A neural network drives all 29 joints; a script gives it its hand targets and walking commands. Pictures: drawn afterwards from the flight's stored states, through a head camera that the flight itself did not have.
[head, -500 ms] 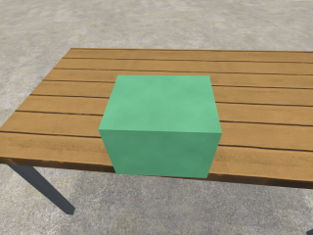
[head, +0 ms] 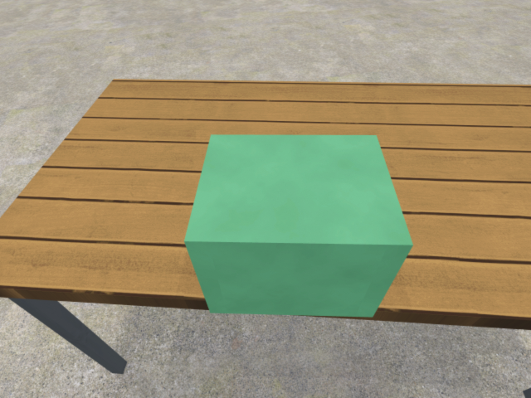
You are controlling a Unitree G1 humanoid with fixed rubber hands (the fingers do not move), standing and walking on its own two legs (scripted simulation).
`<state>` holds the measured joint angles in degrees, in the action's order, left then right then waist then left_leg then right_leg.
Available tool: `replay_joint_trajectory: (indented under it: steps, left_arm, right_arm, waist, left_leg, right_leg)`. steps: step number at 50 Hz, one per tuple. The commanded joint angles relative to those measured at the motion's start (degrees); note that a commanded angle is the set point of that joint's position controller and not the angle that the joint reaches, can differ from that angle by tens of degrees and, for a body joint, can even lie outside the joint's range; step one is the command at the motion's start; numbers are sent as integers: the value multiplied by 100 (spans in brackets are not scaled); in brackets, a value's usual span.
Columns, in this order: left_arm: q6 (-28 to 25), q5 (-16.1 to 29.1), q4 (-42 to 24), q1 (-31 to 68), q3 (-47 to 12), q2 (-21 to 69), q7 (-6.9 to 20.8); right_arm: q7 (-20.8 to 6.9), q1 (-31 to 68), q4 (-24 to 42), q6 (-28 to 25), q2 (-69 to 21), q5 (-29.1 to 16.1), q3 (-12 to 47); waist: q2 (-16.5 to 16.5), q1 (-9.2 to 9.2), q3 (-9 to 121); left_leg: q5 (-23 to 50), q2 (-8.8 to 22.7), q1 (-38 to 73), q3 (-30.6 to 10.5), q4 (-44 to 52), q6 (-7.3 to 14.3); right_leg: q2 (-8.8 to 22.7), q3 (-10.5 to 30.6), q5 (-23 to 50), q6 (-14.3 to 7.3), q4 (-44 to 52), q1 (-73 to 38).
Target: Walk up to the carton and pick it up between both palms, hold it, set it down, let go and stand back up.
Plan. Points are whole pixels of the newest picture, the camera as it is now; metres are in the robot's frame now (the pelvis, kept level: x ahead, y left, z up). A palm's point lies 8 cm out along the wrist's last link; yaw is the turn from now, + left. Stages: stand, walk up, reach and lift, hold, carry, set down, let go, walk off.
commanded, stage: walk up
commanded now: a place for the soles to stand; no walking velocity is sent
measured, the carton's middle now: (291, 225) +0.38 -0.01 +0.05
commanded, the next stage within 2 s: reach and lift in 0.76 s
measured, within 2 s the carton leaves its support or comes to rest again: neither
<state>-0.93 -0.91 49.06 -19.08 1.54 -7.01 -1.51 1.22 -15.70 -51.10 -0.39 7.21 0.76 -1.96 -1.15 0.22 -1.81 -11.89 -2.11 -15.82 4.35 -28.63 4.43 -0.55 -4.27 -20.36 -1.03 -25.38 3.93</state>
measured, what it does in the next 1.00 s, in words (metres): shifts its weight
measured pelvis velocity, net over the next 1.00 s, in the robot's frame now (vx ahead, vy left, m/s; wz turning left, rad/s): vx -0.05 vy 0.01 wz -0.05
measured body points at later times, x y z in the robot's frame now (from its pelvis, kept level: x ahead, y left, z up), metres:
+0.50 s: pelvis +0.00 +0.02 +0.00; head +0.00 +0.02 +0.45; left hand +0.01 +0.23 -0.15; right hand +0.02 -0.20 -0.14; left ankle +0.04 +0.07 -0.74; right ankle -0.07 -0.10 -0.74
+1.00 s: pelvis -0.05 +0.01 -0.03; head +0.02 +0.04 +0.41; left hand +0.15 +0.24 -0.16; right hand +0.12 -0.23 -0.15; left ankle +0.04 +0.07 -0.74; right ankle -0.07 -0.10 -0.74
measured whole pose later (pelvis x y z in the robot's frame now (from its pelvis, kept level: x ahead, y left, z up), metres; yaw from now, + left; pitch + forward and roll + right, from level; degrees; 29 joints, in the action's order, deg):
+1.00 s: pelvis -0.05 +0.01 -0.03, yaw -3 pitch +11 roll +0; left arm 26.8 8.2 36.0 2.6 -2.2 -17.4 -5.4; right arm -5.1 3.0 -49.2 9.6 7.8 0.5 -6.4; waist 5.6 -0.2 3.1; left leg -11.7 -1.2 -40.4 8.2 -40.8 5.1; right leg 0.7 -1.5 -23.9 -1.1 -47.0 33.5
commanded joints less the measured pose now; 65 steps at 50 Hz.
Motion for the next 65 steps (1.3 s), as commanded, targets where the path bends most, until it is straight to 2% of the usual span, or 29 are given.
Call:
replay_joint_trajectory:
  steps: [1, 2, 6, 7, 9, 10, 11, 12, 15, 21, 24, 26, 27, 28, 32, 38, 39, 40, 41, 42, 43, 45, 48, 50, 54, 57, 58, 62, 65]
  left_arm:
    - [-101, -3, -259, -262, 115, -540, -19]
    - [-97, 4, -222, -231, 115, -567, -16]
    - [-93, 7, -119, -369, 70, -552, -32]
    - [-79, 14, -65, -321, 91, -519, -42]
    - [-62, 12, -19, -377, 77, -486, -50]
    - [-45, -44, -4, -286, 94, -543, -53]
    - [-25, -21, 28, -304, 60, -431, -52]
    - [-23, -21, 61, -363, 47, -443, -41]
    - [-55, -41, 64, -300, 47, -415, -30]
    - [-59, -48, 235, -450, 30, -396, -30]
    - [-77, -63, 296, -547, 27, -384, -29]
    - [-94, -23, 318, -566, -6, -401, -42]
    - [-102, -33, 299, -483, 11, -485, -47]
    - [-97, -2, 325, -517, -21, -427, -60]
    - [-57, 1, 349, -544, -31, -403, -47]
    - [-59, -38, 399, -722, -21, -387, -52]
    - [466, 419, -1487, 4492, -187, -1913, -52]
    - [875, 584, -946, 3636, -426, -1720, -231]
    - [1100, 767, -1026, 3445, -563, -1666, -280]
    - [1312, 970, -1120, 3019, -627, -1467, -364]
    - [1567, 1086, -1393, 3039, -600, -1368, -415]
    - [2391, 1045, -2049, 2984, -508, -1210, -429]
    - [3473, 920, -2775, 1754, -294, -826, -331]
    - [3718, 781, -3259, 988, -162, -713, -133]
    - [3658, 32, -4164, 225, 47, -859, 81]
    - [3591, -301, -3482, 494, 383, -981, 93]
    - [3536, -330, -3215, 734, 454, -932, 78]
    - [2985, -152, -3039, 2154, 352, -981, 38]
    - [2320, 284, -3431, 3140, 248, -1366, -80]
  right_arm:
    - [-20, -221, 350, -143, 485, 26, -116]
    - [-20, -215, 346, -142, 437, 30, -108]
    - [-11, -306, 285, -148, 492, 11, -124]
    - [-11, -400, 244, -151, 536, 26, -124]
    - [-8, -474, 201, -135, 594, 8, -151]
    - [-20, -539, 193, -116, 594, 8, -137]
    - [-5, -453, 198, -111, 641, -3, -133]
    - [-7, -498, 198, -97, 595, -17, -124]
    - [5, -627, 152, -136, 685, 4, -161]
    - [-13, -719, 119, -107, 612, -18, -189]
    - [-17, -663, 78, -100, 553, 12, -174]
    - [-14, -576, 114, -122, 553, 17, -158]
    - [-17, -610, 80, -135, 507, 20, -142]
    - [-9, -650, 84, -141, 529, 1, -120]
    - [-9, -724, 21, -117, 614, 2, -146]
    - [-22, -751, -9, -115, 545, -12, -107]
    - [-325, 4570, 870, -56, 706, 425, -908]
    - [-539, 3347, 405, 370, 725, 710, -1033]
    - [-665, 2857, 627, 554, 747, 664, -1100]
    - [-764, 2305, 686, 620, 759, 543, -1008]
    - [-762, 2156, 861, 634, 806, 445, -827]
    - [-701, 2027, 611, 789, 745, 127, -728]
    - [-537, 1498, 972, 1110, 879, -491, -316]
    - [-418, 1284, 1449, 1195, 869, -1070, -40]
    - [-243, 1125, 1376, 817, 1039, -1064, -12]
    - [-194, 1709, 1060, 469, 618, -464, -106]
    - [-204, 2010, 1108, 441, 507, -252, -56]
    - [-425, 2356, 1576, 416, -60, 131, -79]
    - [-292, 2499, 2557, 308, -164, 121, -267]
  waist:
    - [85, -23, 108]
    - [226, 1, 77]
    - [-159, 32, 24]
    - [-98, 54, 4]
    - [-58, 36, 106]
    - [184, 0, -72]
    - [-125, 46, -171]
    - [-34, -24, -235]
    - [23, 18, -190]
    - [49, -112, -158]
    - [107, -57, -194]
    - [86, -3, -157]
    - [92, -86, -267]
    - [243, -69, -321]
    - [51, -111, -496]
    - [-5, -59, -395]
    - [861, -133, 455]
    - [792, -248, 303]
    - [783, -280, 300]
    - [667, -155, 924]
    - [532, -58, 1449]
    - [-182, 62, 2765]
    - [-684, 101, 3819]
    - [-813, 187, 3710]
    - [-523, 241, 1574]
    - [233, 202, -140]
    - [367, 285, -509]
    - [666, 244, -362]
    - [638, 191, 589]
  left_leg:
    - [1162, 790, 493, -1073, 619, 63]
    - [1279, 742, 502, -1011, 608, 57]
    - [1461, 754, 510, -1028, 617, 82]
    - [1461, 777, 397, -1092, 703, 53]
    - [1101, 840, 530, -1208, 854, 93]
    - [816, 894, 352, -1317, 943, 60]
    - [597, 902, 328, -1362, 1059, 98]
    - [278, 894, 285, -1367, 1168, 66]
    - [705, 852, 322, -1333, 1138, -46]
    - [12, 919, 463, -1400, 1372, -111]
    - [122, 792, 514, -1226, 1198, -77]
    - [673, 707, 633, -1154, 1013, -37]
    - [803, 680, 503, -1101, 984, -48]
    - [730, 691, 453, -1127, 964, -32]
    - [-59, 751, 230, -1284, 1288, -58]
    - [-175, 715, 111, -1303, 1311, -126]
    - [-227, 721, -838, -669, 528, -205]
    - [-964, 727, -925, -451, 116, -331]
    - [-1173, 765, -994, -370, 101, -351]
    - [-1084, 738, -640, -323, -2, -367]
    - [-701, 738, -467, -356, -73, -340]
    - [217, 769, 75, -596, -518, -425]
    - [2646, 851, 1471, -983, -1185, -659]
    - [2385, 870, 1933, -1190, -992, -787]
    - [1179, 736, 2771, -1188, 312, -761]
    - [-158, 482, 2064, -754, 1149, -581]
    - [-478, 451, 1858, -623, 1276, -528]
    - [-722, 363, 1906, -255, 732, -473]
    - [-337, 326, 2195, -226, -62, -407]
  right_leg:
    - [642, 547, 917, -100, 498, 334]
    - [648, 507, 900, -89, 494, 400]
    - [662, 505, 1045, -65, 508, 314]
    - [601, 503, 907, -50, 467, 209]
    - [575, 489, 650, -51, 480, 303]
    - [520, 418, 461, -45, 496, 317]
    - [541, 439, 442, -18, 476, 384]
    - [508, 458, 347, -67, 574, 397]
    - [560, 527, 663, -35, 550, 208]
    - [505, 431, 285, -40, 610, 373]
    - [563, 539, 421, -70, 751, 331]
    - [618, 577, 733, -17, 766, 432]
    - [629, 583, 709, -31, 801, 449]
    - [626, 588, 680, -64, 792, 506]
    - [556, 518, 347, -38, 713, 492]
    - [549, 467, 361, -60, 732, 336]
    - [221, 352, 77, -140, -896, 3068]
    - [335, 306, -511, -166, -1194, 3449]
    - [403, 232, -558, -212, -1236, 3530]
    - [461, 277, -336, -253, -1265, 2906]
    - [527, 390, 145, -225, -1307, 2953]
    - [480, 438, 807, -300, -1743, 3524]
    - [194, 528, 1518, -532, -1839, 3767]
    - [14, 611, 1420, -617, -1429, 3417]
    - [-234, 570, 1101, -494, 17, 2706]
    - [-38, 543, 320, -215, 816, 2389]
    - [68, 557, -46, -161, 966, 2534]
    - [505, 949, -1285, -78, 1334, 3356]
    - [844, 1276, -1289, -23, 1180, 3976]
